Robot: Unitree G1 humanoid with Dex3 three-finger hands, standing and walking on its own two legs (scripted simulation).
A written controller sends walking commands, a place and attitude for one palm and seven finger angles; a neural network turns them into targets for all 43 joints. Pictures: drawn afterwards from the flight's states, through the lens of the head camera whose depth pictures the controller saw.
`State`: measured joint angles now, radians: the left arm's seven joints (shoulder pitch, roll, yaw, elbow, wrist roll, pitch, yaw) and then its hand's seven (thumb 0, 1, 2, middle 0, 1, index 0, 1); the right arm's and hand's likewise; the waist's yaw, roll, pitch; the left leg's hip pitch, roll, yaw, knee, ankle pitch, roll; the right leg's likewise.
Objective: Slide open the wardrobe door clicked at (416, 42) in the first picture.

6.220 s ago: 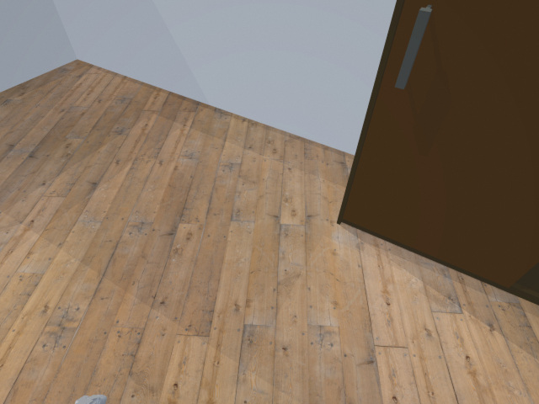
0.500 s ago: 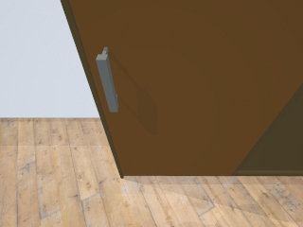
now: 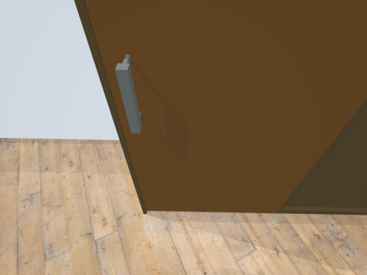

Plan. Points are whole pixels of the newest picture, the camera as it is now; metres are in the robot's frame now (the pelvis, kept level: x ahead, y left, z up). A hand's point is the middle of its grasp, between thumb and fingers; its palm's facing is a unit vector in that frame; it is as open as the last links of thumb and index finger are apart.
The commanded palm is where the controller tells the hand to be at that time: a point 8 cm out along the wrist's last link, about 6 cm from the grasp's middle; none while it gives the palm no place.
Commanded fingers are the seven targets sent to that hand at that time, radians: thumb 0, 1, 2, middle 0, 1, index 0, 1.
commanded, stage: look again from close up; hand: left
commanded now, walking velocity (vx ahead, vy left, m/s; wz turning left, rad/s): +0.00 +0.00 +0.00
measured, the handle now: (132, 96) +0.52 +0.18 +0.10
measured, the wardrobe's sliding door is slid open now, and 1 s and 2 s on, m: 0.00 0.00 0.00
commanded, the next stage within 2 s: raise the hand with hooked fingers in 0.02 s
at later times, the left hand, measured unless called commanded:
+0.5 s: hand (102, 257) +0.16 +0.18 -0.02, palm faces +0.01 -1.00 +0.02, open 8.4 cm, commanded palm +0.12 +0.25 -0.02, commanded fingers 0.00 0.43 0.70 -0.23 -0.60 -0.23 -0.60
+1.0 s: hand (69, 227) +0.20 +0.24 +0.03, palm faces +0.08 -0.99 -0.07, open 11.4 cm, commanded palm +0.16 +0.30 +0.04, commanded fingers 0.00 -0.15 0.45 -0.28 -0.98 -0.28 -0.98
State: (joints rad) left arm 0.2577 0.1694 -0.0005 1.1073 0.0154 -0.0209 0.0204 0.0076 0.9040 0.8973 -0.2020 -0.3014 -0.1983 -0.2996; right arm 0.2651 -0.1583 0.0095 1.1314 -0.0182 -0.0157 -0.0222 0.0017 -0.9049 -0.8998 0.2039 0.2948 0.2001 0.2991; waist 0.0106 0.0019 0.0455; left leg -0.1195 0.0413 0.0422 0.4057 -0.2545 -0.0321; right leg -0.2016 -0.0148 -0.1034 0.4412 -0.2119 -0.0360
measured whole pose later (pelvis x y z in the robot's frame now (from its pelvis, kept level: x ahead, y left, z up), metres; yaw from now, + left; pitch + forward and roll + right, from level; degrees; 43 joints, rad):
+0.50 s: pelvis -0.03 +0.01 -0.06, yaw +0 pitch +8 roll +1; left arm 0.45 0.15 0.11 0.10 -0.25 -0.52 -0.29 0.01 0.66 0.79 -0.22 -0.46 -0.22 -0.46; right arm 0.13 -0.28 -0.08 0.52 0.02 -0.27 0.00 0.01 -0.90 -0.90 0.20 0.29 0.20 0.30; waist 0.02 -0.04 -0.10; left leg -0.63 0.03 0.05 0.98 -0.49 -0.01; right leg -0.72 -0.06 -0.07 0.99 -0.42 -0.02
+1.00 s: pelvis -0.01 +0.03 -0.04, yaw +1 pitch +7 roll -1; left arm 0.40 0.26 0.25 -0.08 -0.30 -0.26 -0.26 0.01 0.07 0.54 -0.26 -0.83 -0.26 -0.83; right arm 0.29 -0.22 0.03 0.60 0.03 -0.25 -0.06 0.01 -0.90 -0.90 0.21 0.30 0.21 0.30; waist 0.01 0.03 -0.07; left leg -0.55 0.03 0.01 0.89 -0.46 0.01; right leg -0.58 -0.05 -0.11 0.84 -0.37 0.00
